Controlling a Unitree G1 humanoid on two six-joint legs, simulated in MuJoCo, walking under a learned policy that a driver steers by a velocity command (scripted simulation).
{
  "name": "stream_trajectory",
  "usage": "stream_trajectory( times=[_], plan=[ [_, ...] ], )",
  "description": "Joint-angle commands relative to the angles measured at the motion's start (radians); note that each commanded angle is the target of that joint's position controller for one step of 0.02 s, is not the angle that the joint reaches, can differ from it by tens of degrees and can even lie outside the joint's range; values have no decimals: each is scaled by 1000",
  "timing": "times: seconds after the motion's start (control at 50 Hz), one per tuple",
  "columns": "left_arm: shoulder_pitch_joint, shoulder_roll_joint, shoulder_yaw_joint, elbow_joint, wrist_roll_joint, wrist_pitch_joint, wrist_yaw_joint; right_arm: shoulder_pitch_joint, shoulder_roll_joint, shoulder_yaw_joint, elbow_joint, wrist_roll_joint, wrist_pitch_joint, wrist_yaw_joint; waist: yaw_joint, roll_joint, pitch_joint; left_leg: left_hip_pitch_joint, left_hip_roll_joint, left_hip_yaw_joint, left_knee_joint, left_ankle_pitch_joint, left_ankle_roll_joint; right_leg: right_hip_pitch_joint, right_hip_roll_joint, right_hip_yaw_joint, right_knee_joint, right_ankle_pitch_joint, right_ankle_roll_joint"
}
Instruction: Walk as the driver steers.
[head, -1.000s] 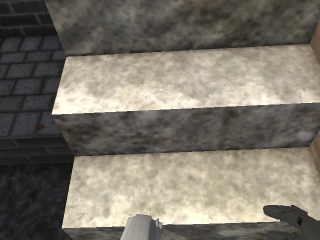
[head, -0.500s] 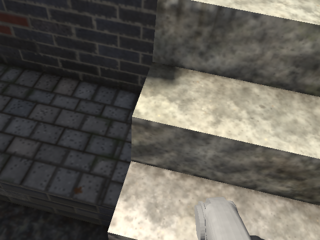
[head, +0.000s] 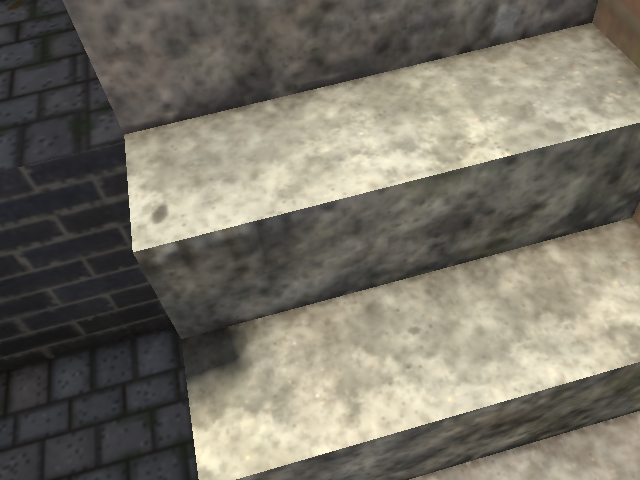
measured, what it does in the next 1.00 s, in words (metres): climbs: right foot, then left foot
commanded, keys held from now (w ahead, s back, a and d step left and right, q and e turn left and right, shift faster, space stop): w+e+shift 0.12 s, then w+shift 0.58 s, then w+q+shift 0.30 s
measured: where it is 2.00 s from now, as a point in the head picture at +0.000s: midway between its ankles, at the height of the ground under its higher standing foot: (304, 440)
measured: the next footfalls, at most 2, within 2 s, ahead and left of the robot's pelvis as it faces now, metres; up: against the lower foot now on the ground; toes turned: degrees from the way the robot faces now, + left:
right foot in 0.04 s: +0.00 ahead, -0.05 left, +0.01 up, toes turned +5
left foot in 0.40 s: +0.01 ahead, +0.09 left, +0.02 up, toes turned -2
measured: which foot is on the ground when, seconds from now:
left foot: down 0.00-0.06, up 0.08-0.38, down 0.40-0.98, up 1.00-1.00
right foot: up 0.00-0.02, down 0.04-0.24, up 0.26-0.90, down 0.92-1.00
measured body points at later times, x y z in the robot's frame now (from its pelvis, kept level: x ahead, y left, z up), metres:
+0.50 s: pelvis +0.01 +0.06 +0.04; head +0.04 +0.08 +0.49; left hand +0.37 +0.08 +0.08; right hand -0.10 -0.14 -0.09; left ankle -0.03 +0.09 -0.70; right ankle +0.05 -0.06 -0.36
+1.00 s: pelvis +0.13 -0.06 +0.09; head +0.18 -0.01 +0.53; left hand +0.40 +0.10 +0.00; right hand +0.00 -0.26 -0.03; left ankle -0.01 +0.08 -0.64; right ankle +0.18 -0.19 -0.50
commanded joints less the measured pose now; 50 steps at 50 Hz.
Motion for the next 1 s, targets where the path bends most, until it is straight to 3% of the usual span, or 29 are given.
stream_trajectory(
  times=[0.02,0.04,0.06,0.08,0.1,0.12,0.14,0.18,0.2,0.22,0.24,0.26,0.28,0.3,0.32,0.38,0.44,0.48,0.5,0.54,0.6,0.78,0.84,0.88,0.9,0.92,0.94,0.98,1.0],
  plan=[
    [501,182,44,-25,28,-13,24,-478,-194,-81,-206,43,1,-28,400,-210,-275,215,194,-93,289,1918,289,380,4,-91,-779,228,7],
    [368,183,63,-41,-66,-18,-19,-369,-273,-85,-144,287,-12,-21,353,-265,-191,-8,5,133,371,1374,196,771,70,-221,-1227,851,-2],
    [326,91,22,-14,-24,3,-21,-365,-212,-90,-135,271,-21,-12,341,-424,-73,-469,-116,85,701,495,195,1003,44,20,-1202,1101,-94],
    [93,176,-12,-140,-29,41,-21,-274,-243,-101,-202,270,2,5,101,-525,-240,-814,-160,-53,845,84,148,1299,-135,348,-965,1417,-184],
    [270,120,-5,-94,-11,42,-15,-461,-84,-33,-195,199,-11,39,277,-241,-226,-755,-126,-18,936,27,250,1205,-143,236,-1033,1930,-119],
    [262,234,-2,-74,-11,83,13,-354,-87,-33,-244,218,2,70,130,-165,-285,-876,-154,-35,1107,-15,220,1305,-251,302,-934,2209,-164],
    [178,272,13,-124,-40,134,37,-264,-114,-13,-253,184,17,89,88,-57,-413,-858,-136,-111,1161,-7,197,1237,-261,487,-919,1750,-184],
    [64,216,-26,-128,-36,130,103,-120,-61,3,-267,162,70,125,-91,-106,-259,-771,-119,-245,1016,-44,221,845,-214,568,-951,1067,-175],
    [65,187,-50,-121,-51,99,92,-103,-62,7,-291,148,92,123,-114,-121,-117,-828,-153,-203,970,-93,217,757,-207,593,-963,1024,-193],
    [-292,89,-116,-173,-85,54,77,175,-119,-21,-202,189,71,102,-387,-198,-123,-237,-29,-260,572,-76,246,153,-165,368,-881,777,-182],
    [-563,-7,-163,-288,-94,13,53,423,-165,-46,-96,193,56,87,-575,144,-101,374,107,-354,27,256,317,-282,14,15,-510,872,-82],
    [-523,11,-154,-295,-65,-40,43,503,-163,-53,-50,186,43,88,-595,419,-86,653,108,-350,-17,771,218,-467,136,-13,1,533,-28],
    [-235,-5,-138,-278,-53,-68,15,126,-123,1,-122,132,32,59,-204,256,-159,690,211,-529,-67,649,212,-695,25,73,394,630,15],
    [-59,66,-131,-212,-60,-95,-8,26,-184,-41,-153,114,30,6,-101,244,-373,676,376,-869,-123,416,316,-589,-21,111,626,728,42],
    [-28,67,-137,-230,-65,-67,-9,41,-127,-20,-91,100,36,-7,-42,14,-267,538,357,-690,-138,507,352,-588,-42,93,762,724,64],
    [-139,-85,-177,-246,-115,-70,27,169,-56,14,144,66,37,26,-33,-197,-37,189,125,-247,-214,639,306,-540,9,-17,823,627,33],
    [-312,-174,-213,-295,-115,1,7,298,49,55,284,101,1,81,-24,-102,63,-139,73,-41,-350,707,308,-341,0,-232,527,729,-6],
    [-360,-179,-205,-288,-110,31,-34,406,30,63,353,116,2,74,-31,-8,74,-70,95,-100,-377,719,336,-410,-13,-296,579,803,11],
    [-370,-89,-176,-336,-139,34,-11,276,-55,45,344,62,8,45,47,159,120,-38,203,-307,-427,634,379,-475,-90,-202,595,802,68],
    [-427,-55,-170,-290,-130,47,11,350,-30,38,377,37,10,-6,-29,-8,155,324,302,-448,-335,804,365,-842,-98,-61,695,748,90],
    [-512,-104,-183,-307,-131,35,-13,412,-84,14,347,38,25,-28,-65,-63,32,553,339,-458,-293,617,409,-952,-98,-54,696,686,107],
    [-592,-69,-169,-282,-108,46,-14,548,32,31,432,62,21,-22,-156,86,106,493,283,-359,-431,538,474,-818,-104,-159,410,739,128],
    [-591,-39,-164,-314,-110,47,-3,529,17,34,475,77,47,-33,-92,175,134,518,284,-329,-489,729,467,-730,-172,-226,281,658,83],
    [-536,-73,-190,-302,-83,32,-26,449,-2,39,455,86,60,-30,-60,109,125,319,231,-240,-535,1205,472,-289,-130,-337,-51,626,50],
    [-328,-157,-213,-259,-96,33,-22,396,-90,16,453,84,71,-54,70,192,15,267,279,-192,-472,1638,459,97,-104,-247,-252,387,-15],
    [-125,-65,-170,-219,-121,29,-26,504,-165,4,503,110,64,-65,148,263,-178,275,297,-155,-361,1907,523,420,6,-354,-206,110,-10],
    [63,28,-123,-132,-162,44,0,399,-291,-37,486,126,97,-51,233,313,-191,298,251,-162,-192,1805,523,569,-24,-260,-538,132,49],
    [230,190,-50,-12,-76,45,54,236,-220,-36,306,87,131,21,227,-155,-281,-222,25,-274,363,1016,506,907,-287,436,-977,32,91],
    [192,163,-79,30,35,47,46,-88,-101,-8,177,8,65,40,237,-365,-134,-315,0,-420,638,472,524,690,-230,452,-1108,121,42]
  ],
)
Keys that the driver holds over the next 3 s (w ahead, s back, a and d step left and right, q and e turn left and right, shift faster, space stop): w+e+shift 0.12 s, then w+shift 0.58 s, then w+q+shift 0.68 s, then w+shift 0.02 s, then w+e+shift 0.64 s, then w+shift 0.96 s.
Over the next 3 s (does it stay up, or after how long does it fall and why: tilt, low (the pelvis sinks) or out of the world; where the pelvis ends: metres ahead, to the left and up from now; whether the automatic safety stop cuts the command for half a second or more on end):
stays up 0.46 0.10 0.47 its command is cut before an obstacle after 2.1 s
